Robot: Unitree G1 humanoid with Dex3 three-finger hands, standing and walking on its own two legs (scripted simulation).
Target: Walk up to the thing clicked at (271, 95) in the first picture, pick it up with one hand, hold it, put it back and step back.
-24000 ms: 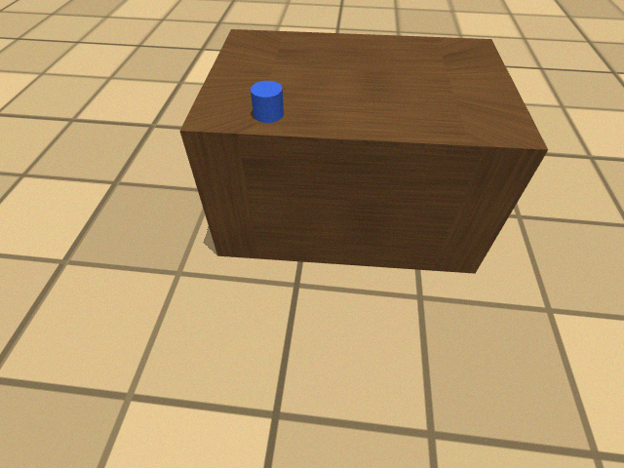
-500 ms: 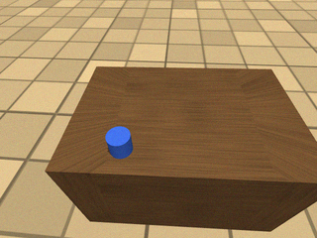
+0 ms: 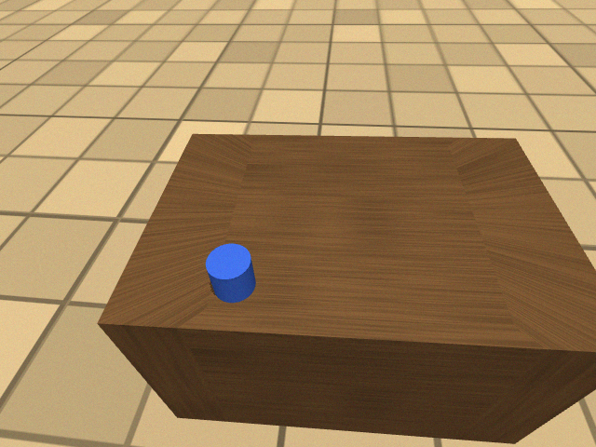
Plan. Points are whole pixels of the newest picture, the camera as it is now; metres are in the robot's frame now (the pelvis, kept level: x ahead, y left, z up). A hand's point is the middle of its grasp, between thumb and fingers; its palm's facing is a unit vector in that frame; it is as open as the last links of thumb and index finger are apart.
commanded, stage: home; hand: left
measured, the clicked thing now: (231, 273) +0.48 +0.16 -0.14
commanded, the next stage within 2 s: stand in 0.78 s
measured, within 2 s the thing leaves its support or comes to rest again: neither
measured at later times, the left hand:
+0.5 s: hand out of the picture +0.06 +0.26 -0.15, palm faces -0.02 -0.93 -0.36, open 17.7 cm
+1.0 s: hand out of the picture +0.09 +0.26 -0.15, palm faces -0.03 -0.93 -0.36, open 17.2 cm
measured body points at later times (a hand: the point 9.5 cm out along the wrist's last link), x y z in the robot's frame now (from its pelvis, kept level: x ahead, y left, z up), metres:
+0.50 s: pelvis +0.00 +0.00 +0.00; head +0.00 -0.01 +0.45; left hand +0.06 +0.31 -0.13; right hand +0.06 -0.30 -0.14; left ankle +0.01 +0.14 -0.74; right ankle +0.03 -0.12 -0.74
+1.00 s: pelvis +0.02 +0.01 +0.00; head +0.02 +0.00 +0.45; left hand +0.09 +0.31 -0.13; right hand +0.09 -0.29 -0.13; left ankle +0.01 +0.14 -0.74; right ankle +0.03 -0.12 -0.74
